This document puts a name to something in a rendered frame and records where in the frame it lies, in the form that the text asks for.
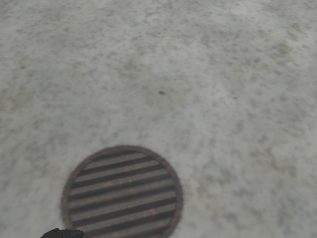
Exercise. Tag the left robot hand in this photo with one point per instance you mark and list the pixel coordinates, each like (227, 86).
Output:
(63, 233)

